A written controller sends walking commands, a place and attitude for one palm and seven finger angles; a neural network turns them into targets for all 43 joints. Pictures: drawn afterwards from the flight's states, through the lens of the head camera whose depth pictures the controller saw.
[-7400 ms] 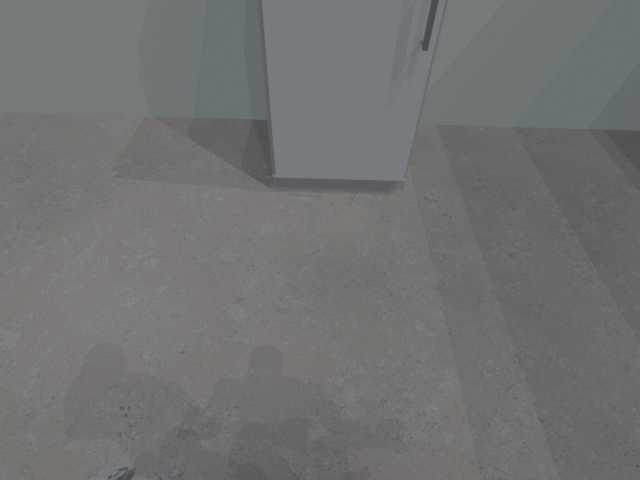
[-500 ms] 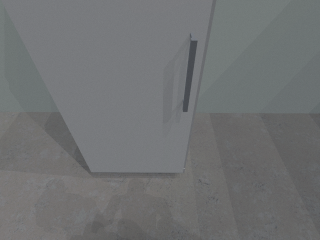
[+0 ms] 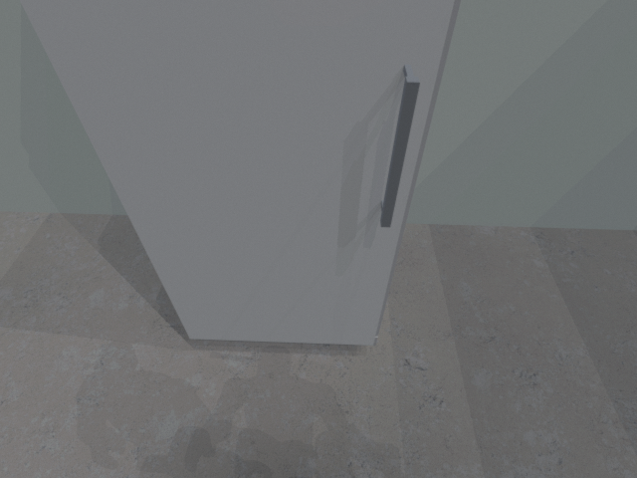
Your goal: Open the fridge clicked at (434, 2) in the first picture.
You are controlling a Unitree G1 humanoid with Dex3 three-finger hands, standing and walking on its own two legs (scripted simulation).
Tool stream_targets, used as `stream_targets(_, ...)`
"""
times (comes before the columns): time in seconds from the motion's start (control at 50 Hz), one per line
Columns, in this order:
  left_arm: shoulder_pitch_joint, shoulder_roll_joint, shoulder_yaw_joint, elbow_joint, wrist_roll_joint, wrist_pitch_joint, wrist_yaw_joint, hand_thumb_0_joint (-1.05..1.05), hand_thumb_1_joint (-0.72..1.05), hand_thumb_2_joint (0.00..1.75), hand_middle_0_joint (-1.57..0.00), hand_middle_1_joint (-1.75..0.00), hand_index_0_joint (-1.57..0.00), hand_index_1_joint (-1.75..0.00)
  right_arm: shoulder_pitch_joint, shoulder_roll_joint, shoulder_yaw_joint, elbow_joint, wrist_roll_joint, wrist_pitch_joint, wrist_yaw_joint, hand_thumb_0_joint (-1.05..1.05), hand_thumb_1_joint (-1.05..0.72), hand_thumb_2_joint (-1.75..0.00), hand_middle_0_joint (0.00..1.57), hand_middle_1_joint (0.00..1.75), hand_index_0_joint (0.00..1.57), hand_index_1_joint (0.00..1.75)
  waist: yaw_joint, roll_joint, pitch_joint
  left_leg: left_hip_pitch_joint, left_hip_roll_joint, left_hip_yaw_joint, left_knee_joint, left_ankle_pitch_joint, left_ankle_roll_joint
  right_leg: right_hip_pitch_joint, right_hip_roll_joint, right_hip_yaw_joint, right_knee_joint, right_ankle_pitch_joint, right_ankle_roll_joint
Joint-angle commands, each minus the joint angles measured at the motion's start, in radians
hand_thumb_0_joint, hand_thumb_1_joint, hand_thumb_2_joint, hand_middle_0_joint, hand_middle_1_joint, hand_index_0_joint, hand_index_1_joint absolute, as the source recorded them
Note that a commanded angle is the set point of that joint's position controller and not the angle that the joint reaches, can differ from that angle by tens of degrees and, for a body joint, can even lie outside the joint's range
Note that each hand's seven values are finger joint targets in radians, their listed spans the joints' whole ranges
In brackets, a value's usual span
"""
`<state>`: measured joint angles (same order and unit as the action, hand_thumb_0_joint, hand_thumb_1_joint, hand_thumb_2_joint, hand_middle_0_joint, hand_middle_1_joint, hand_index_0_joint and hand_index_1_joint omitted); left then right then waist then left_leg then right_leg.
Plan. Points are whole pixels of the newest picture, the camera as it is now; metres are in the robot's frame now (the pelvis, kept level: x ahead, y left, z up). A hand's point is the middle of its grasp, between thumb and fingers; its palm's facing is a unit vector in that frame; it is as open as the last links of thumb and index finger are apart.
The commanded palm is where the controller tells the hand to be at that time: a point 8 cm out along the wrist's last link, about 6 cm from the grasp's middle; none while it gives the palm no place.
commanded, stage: look again from close up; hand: right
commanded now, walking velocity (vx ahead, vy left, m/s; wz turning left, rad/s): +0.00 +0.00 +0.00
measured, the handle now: (395, 156) +0.61 -0.09 +0.08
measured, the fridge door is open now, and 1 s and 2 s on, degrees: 0 0 0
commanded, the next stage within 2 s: shuffle to correct the standing spot in 1.00 s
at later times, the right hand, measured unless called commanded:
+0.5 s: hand out of the picture +0.14 -0.22 -0.16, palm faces -0.06 +0.95 -0.32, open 7.4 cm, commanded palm none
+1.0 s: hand out of the picture +0.13 -0.22 -0.16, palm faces -0.05 +0.94 -0.33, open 7.4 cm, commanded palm none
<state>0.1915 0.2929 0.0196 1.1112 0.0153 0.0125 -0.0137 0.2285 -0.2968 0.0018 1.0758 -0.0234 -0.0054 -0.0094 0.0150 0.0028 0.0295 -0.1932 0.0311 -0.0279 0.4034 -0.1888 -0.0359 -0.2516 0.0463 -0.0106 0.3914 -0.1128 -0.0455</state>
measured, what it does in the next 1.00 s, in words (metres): shifts its weight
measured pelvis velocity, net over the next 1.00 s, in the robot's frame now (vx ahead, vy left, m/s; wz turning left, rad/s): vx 0.07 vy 0.02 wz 0.01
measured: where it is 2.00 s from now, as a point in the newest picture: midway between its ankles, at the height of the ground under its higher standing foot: outside the picture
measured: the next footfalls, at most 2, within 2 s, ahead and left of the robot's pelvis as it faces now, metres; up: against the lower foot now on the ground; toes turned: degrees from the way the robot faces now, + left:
left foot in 1.78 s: +0.16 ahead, +0.17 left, +0.00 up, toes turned +2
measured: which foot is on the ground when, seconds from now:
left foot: down 0.00-1.00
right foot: down 0.00-1.00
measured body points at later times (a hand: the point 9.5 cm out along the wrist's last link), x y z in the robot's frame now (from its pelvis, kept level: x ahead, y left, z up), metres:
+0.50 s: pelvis +0.05 +0.01 +0.00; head +0.07 +0.01 +0.45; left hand +0.14 +0.30 -0.13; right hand +0.14 -0.27 -0.13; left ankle +0.03 +0.15 -0.74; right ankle +0.07 -0.08 -0.74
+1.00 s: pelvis +0.07 +0.02 +0.01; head +0.08 +0.02 +0.46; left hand +0.14 +0.31 -0.13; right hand +0.14 -0.27 -0.13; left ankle +0.03 +0.15 -0.74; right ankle +0.07 -0.08 -0.74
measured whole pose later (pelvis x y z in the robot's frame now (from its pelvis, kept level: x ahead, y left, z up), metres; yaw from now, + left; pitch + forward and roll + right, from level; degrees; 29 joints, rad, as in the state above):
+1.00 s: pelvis +0.07 +0.02 +0.01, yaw +1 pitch -1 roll +0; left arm 0.11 0.32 -0.01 1.12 0.01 -0.01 0.00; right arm 0.16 -0.32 0.01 1.09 -0.01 -0.01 -0.01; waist 0.01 0.01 0.04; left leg -0.06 0.01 -0.03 0.30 -0.23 -0.02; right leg -0.12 0.03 -0.01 0.31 -0.17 -0.02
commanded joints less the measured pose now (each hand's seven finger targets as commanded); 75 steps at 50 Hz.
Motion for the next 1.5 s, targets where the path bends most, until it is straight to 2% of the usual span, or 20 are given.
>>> stream_targets(0.0, -0.037, 0.199, 0.043, -0.058, -0.004, -0.028, 0.012, 0.00, 0.90, 0.90, -0.20, -0.30, -0.20, -0.30, -0.003, -0.191, -0.038, -0.054, 0.001, -0.017, -0.012, 0.00, -0.90, -0.90, 0.20, 0.30, 0.20, 0.30, -0.008, -0.002, 0.018, -0.052, 0.075, -0.090, -0.106, -0.222, 0.056, -0.009, -0.146, 0.180, -0.146, -0.328, 0.017)
stream_targets(0.06, -0.040, 0.197, 0.040, -0.058, -0.004, -0.032, 0.014, 0.00, 0.90, 0.90, -0.20, -0.30, -0.20, -0.30, -0.006, -0.186, -0.035, -0.052, 0.003, -0.019, -0.013, 0.00, -0.90, -0.90, 0.20, 0.30, 0.20, 0.30, -0.008, -0.003, 0.020, -0.043, 0.077, -0.089, -0.104, -0.172, 0.058, 0.000, -0.147, 0.181, -0.146, -0.287, 0.015)
stream_targets(0.12, -0.042, 0.195, 0.035, -0.054, -0.006, -0.041, 0.015, 0.00, 0.90, 0.90, -0.20, -0.30, -0.20, -0.30, -0.018, -0.185, -0.032, -0.049, 0.006, -0.026, -0.015, 0.00, -0.90, -0.90, 0.20, 0.30, 0.20, 0.30, -0.006, 0.006, -0.026, -0.004, 0.083, -0.083, -0.095, -0.042, 0.060, 0.057, -0.152, 0.161, -0.118, -0.127, 0.014)
stream_targets(0.16, -0.050, 0.200, 0.033, -0.052, -0.007, -0.044, 0.017, 0.00, 0.90, 0.90, -0.20, -0.30, -0.20, -0.30, -0.025, -0.186, -0.030, -0.047, 0.007, -0.027, -0.015, 0.00, -0.90, -0.90, 0.20, 0.30, 0.20, 0.30, -0.006, -0.008, -0.037, 0.010, 0.083, -0.077, -0.091, 0.000, 0.056, 0.080, -0.158, 0.151, -0.114, -0.072, 0.016)
stream_targets(0.22, -0.061, 0.200, 0.029, -0.053, -0.009, -0.048, 0.018, 0.00, 0.90, 0.90, -0.20, -0.30, -0.20, -0.30, -0.039, -0.192, -0.030, -0.048, 0.009, -0.030, -0.017, 0.00, -0.90, -0.90, 0.20, 0.30, 0.20, 0.30, -0.006, 0.006, -0.059, 0.040, 0.088, -0.077, -0.088, 0.089, 0.054, 0.112, -0.157, 0.133, -0.086, 0.067, 0.015)
stream_targets(0.28, -0.074, 0.206, 0.027, -0.054, -0.010, -0.048, 0.020, 0.00, 0.90, 0.90, -0.20, -0.30, -0.20, -0.30, -0.046, -0.196, -0.029, -0.047, 0.009, -0.030, -0.019, 0.00, -0.90, -0.90, 0.20, 0.30, 0.20, 0.30, -0.008, 0.002, -0.081, 0.061, 0.090, -0.075, -0.085, 0.144, 0.053, 0.142, -0.159, 0.125, -0.072, 0.147, 0.014)
stream_targets(0.4, -0.104, 0.210, 0.024, -0.054, -0.009, -0.049, 0.022, 0.00, 0.90, 0.90, -0.20, -0.30, -0.20, -0.30, -0.074, -0.208, -0.030, -0.051, 0.009, -0.030, -0.020, 0.00, -0.90, -0.90, 0.20, 0.30, 0.20, 0.30, -0.008, 0.009, -0.098, 0.089, 0.096, -0.066, -0.083, 0.220, 0.051, 0.175, -0.162, 0.112, -0.065, 0.222, 0.017)
stream_targets(0.46, -0.119, 0.219, 0.023, -0.056, -0.007, -0.047, 0.023, 0.00, 0.90, 0.90, -0.20, -0.30, -0.20, -0.30, -0.088, -0.209, -0.031, -0.054, 0.009, -0.028, -0.018, 0.00, -0.90, -0.90, 0.20, 0.30, 0.20, 0.30, -0.007, 0.007, -0.087, 0.082, 0.093, -0.066, -0.093, 0.194, 0.049, 0.181, -0.162, 0.110, -0.077, 0.198, 0.019)
stream_targets(0.7, -0.134, 0.225, 0.020, -0.063, -0.007, -0.047, 0.025, 0.00, 0.90, 0.90, -0.20, -0.30, -0.20, -0.30, -0.102, -0.225, -0.036, -0.061, 0.008, -0.030, -0.016, 0.00, -0.90, -0.90, 0.20, 0.30, 0.20, 0.30, -0.009, 0.011, -0.085, 0.108, 0.096, -0.066, -0.105, 0.257, 0.054, 0.199, -0.163, 0.105, -0.079, 0.242, 0.021)
stream_targets(1.08, -0.103, 0.220, 0.014, -0.044, -0.009, -0.047, 0.029, 0.00, 0.90, 0.90, -0.20, -0.30, -0.20, -0.30, -0.077, -0.216, -0.034, -0.038, 0.010, -0.027, -0.014, 0.00, -0.90, -0.90, 0.20, 0.30, 0.20, 0.30, -0.013, 0.011, -0.059, 0.106, 0.093, -0.075, -0.138, 0.185, 0.053, 0.193, -0.164, 0.104, -0.106, 0.161, 0.024)
stream_targets(1.12, -0.070, 0.136, -0.008, -0.020, -0.004, -0.038, 0.028, 0.00, 0.90, 0.90, -0.20, -0.30, -0.20, -0.30, -0.037, -0.125, -0.013, -0.011, 0.015, -0.015, -0.016, 0.00, -0.90, -0.90, 0.20, 0.30, 0.20, 0.30, -0.010, 0.008, -0.060, 0.099, 0.087, -0.064, -0.142, 0.115, 0.036, 0.194, -0.163, 0.093, -0.108, 0.107, 0.037)
stream_targets(1.16, -0.034, 0.098, -0.016, -0.004, -0.002, -0.029, 0.027, 0.00, 0.90, 0.90, -0.20, -0.30, -0.20, -0.30, -0.005, -0.086, -0.003, 0.004, 0.013, -0.003, -0.016, 0.00, -0.90, -0.90, 0.20, 0.30, 0.20, 0.30, -0.009, 0.001, -0.026, 0.067, 0.073, -0.057, -0.127, -0.007, 0.030, 0.173, -0.161, 0.091, -0.111, -0.007, 0.041)
stream_targets(1.2, -0.020, 0.098, -0.011, 0.000, 0.002, -0.024, 0.025, 0.00, 0.90, 0.90, -0.20, -0.30, -0.20, -0.30, 0.018, -0.081, -0.006, 0.008, 0.009, 0.001, -0.014, 0.00, -0.90, -0.90, 0.20, 0.30, 0.20, 0.30, -0.010, 0.008, -0.003, 0.026, 0.061, -0.056, -0.098, -0.095, 0.038, 0.160, -0.168, 0.096, -0.100, -0.115, 0.033)
stream_targets(1.26, 0.001, 0.100, -0.001, 0.001, 0.003, -0.022, 0.026, 0.00, 0.90, 0.90, -0.20, -0.30, -0.20, -0.30, 0.044, -0.061, -0.010, 0.008, 0.005, 0.004, -0.005, 0.00, -0.90, -0.90, 0.20, 0.30, 0.20, 0.30, -0.009, -0.022, 0.073, -0.037, 0.035, -0.040, -0.045, -0.174, 0.044, 0.097, -0.187, 0.133, -0.130, -0.278, 0.014)
stream_targets(1.32, 0.025, 0.084, 0.008, 0.002, 0.000, -0.028, 0.029, 0.00, 0.90, 0.90, -0.20, -0.30, -0.20, -0.30, 0.092, -0.039, -0.015, 0.012, 0.003, -0.004, -0.002, 0.00, -0.90, -0.90, 0.20, 0.30, 0.20, 0.30, -0.017, -0.033, 0.086, -0.042, 0.029, -0.029, -0.008, -0.157, 0.052, 0.073, -0.204, 0.141, -0.101, -0.270, -0.006)
stream_targets(1.38, 0.047, 0.041, 0.010, -0.001, -0.002, -0.035, 0.034, 0.00, 0.90, 0.90, -0.20, -0.30, -0.20, -0.30, 0.150, -0.028, -0.024, 0.024, 0.005, -0.012, -0.004, 0.00, -0.90, -0.90, 0.20, 0.30, 0.20, 0.30, -0.028, 0.030, 0.085, 0.003, 0.048, -0.086, -0.034, -0.112, 0.077, 0.024, -0.167, 0.083, 0.028, -0.160, 0.001)
stream_targets(1.42, 0.045, -0.008, 0.005, -0.015, 0.000, -0.043, 0.038, 0.00, 0.90, 0.90, -0.20, -0.30, -0.20, -0.30, 0.216, -0.039, -0.040, 0.041, 0.007, -0.017, -0.012, 0.00, -0.90, -0.90, 0.20, 0.30, 0.20, 0.30, -0.043, 0.146, 0.062, 0.134, 0.111, -0.174, -0.080, 0.010, 0.123, -0.097, -0.104, -0.028, 0.200, -0.120, 0.029)
stream_targets(1.44, 0.030, -0.025, 0.005, -0.026, 0.001, -0.043, 0.039, 0.00, 0.90, 0.90, -0.20, -0.30, -0.20, -0.30, 0.248, -0.045, -0.048, 0.050, 0.009, -0.019, -0.017, 0.00, -0.90, -0.90, 0.20, 0.30, 0.20, 0.30, -0.051, 0.193, 0.069, 0.176, 0.164, -0.241, -0.099, 0.092, 0.163, -0.168, -0.084, -0.071, 0.281, -0.209, 0.045)
stream_targets(1.46, 0.011, -0.032, 0.009, -0.038, 0.003, -0.044, 0.040, 0.00, 0.90, 0.90, -0.20, -0.30, -0.20, -0.30, 0.267, -0.034, -0.052, 0.051, 0.008, -0.023, -0.021, 0.00, -0.90, -0.90, 0.20, 0.30, 0.20, 0.30, -0.055, 0.195, 0.095, 0.187, 0.199, -0.267, -0.102, 0.177, 0.206, -0.223, -0.093, -0.075, 0.343, -0.334, 0.048)
stream_targets(1.48, 0.003, -0.040, 0.015, -0.049, 0.003, -0.046, 0.039, 0.00, 0.90, 0.90, -0.20, -0.30, -0.20, -0.30, 0.286, -0.027, -0.056, 0.053, 0.002, -0.026, -0.024, 0.00, -0.90, -0.90, 0.20, 0.30, 0.20, 0.30, -0.059, 0.171, 0.102, 0.216, 0.220, -0.272, -0.085, 0.271, 0.237, -0.265, -0.102, -0.081, 0.388, -0.386, 0.045)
